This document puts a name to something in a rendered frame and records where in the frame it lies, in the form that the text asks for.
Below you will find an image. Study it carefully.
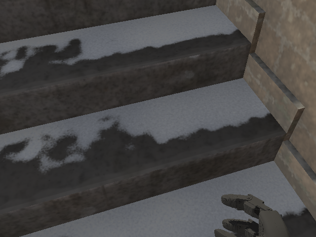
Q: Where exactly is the right robot hand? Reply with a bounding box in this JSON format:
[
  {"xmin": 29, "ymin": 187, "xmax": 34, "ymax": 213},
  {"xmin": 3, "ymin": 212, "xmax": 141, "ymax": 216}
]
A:
[{"xmin": 214, "ymin": 194, "xmax": 290, "ymax": 237}]

